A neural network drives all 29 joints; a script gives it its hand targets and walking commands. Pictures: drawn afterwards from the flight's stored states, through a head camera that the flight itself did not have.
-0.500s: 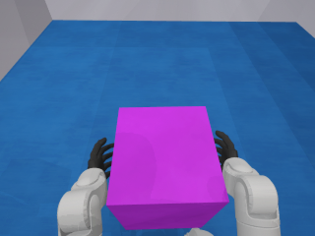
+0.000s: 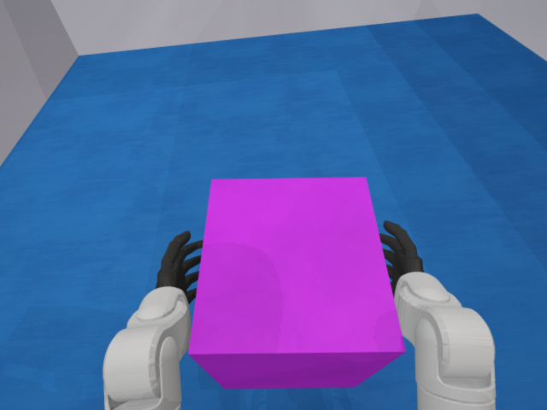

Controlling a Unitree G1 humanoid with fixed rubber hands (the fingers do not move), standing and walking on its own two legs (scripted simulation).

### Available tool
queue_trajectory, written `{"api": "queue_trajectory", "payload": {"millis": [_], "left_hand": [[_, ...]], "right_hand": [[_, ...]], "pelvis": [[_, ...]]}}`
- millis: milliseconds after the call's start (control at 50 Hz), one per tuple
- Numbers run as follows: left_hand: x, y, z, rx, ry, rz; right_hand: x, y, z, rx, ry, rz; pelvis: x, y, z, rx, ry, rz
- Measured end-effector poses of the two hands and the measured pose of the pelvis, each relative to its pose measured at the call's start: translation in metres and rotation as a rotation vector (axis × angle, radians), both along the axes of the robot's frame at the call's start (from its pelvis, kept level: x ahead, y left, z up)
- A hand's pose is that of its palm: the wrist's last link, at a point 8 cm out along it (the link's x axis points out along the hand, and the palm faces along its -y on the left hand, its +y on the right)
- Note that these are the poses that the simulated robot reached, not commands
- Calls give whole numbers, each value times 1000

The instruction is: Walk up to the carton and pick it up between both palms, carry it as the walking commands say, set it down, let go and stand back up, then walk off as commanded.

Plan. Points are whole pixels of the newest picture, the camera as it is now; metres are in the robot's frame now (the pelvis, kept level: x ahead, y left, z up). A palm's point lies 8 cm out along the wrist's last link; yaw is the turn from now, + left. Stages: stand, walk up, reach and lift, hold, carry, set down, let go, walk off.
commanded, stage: carry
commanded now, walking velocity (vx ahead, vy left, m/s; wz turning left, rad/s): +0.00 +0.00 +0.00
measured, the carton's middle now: (289, 292) +0.27 -0.01 +0.04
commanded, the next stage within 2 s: none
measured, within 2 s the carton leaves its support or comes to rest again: neither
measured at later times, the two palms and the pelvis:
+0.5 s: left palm out of the picture +0.10 +0.12 +0.11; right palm out of the picture +0.08 -0.16 +0.10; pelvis -0.15 +0.00 +0.01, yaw -1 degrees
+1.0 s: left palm out of the picture +0.04 +0.18 +0.10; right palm out of the picture +0.06 -0.11 +0.10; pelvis -0.20 +0.02 +0.00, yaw +1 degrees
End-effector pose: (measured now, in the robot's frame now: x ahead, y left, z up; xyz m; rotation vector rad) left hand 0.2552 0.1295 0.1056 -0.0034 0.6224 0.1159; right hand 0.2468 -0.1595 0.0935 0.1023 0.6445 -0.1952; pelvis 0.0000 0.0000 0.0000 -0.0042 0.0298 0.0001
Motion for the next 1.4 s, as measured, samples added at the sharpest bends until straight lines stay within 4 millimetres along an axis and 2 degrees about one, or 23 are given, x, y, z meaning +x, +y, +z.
{"api": "queue_trajectory", "payload": {"millis": [60,120,200,320,440,520,600,740,880,1020,1120,1180,1320,1400], "left_hand": [[-27,18,-8,-34,-4,40],[-61,34,-20,-72,48,90],[-96,42,-19,-96,57,122],[-120,30,-1,-76,-4,89],[-143,1,4,-12,37,1],[-156,-6,8,9,13,-33],[-169,1,5,4,8,-21],[-190,28,-9,-33,38,51],[-206,47,-8,-49,42,120],[-214,48,-5,-52,22,113],[-209,43,-19,-60,27,54],[-214,40,-25,-57,65,46],[-235,49,-3,-21,42,117],[-233,51,1,-27,35,121]], "right_hand": [[-15,18,2,-34,-4,40],[-36,34,-1,-73,49,92],[-64,43,3,-91,59,124],[-100,29,12,-70,-2,89],[-148,1,1,-16,38,5],[-168,-6,3,2,13,-28],[-175,1,5,-5,9,-15],[-173,28,3,-40,38,57],[-174,47,3,-45,42,119],[-185,48,4,-48,22,112],[-197,42,-5,-63,27,56],[-203,40,-12,-58,64,49],[-205,50,-1,-23,42,119],[-202,52,4,-35,34,125]], "pelvis": [[-24,6,-6,-2,6,20],[-46,8,-2,16,-6,4],[-71,9,4,-4,-10,-2],[-104,5,4,-1,9,-18],[-133,0,7,-10,-15,-19],[-149,2,4,-14,-34,-14],[-159,4,1,-14,-44,-10],[-170,12,-2,-17,-37,-1],[-186,15,2,-26,-29,21],[-196,18,1,-32,-39,22],[-197,25,-10,-38,-55,12],[-202,25,-9,-28,-47,13],[-215,20,6,-10,-18,22],[-213,21,10,-5,0,23]]}}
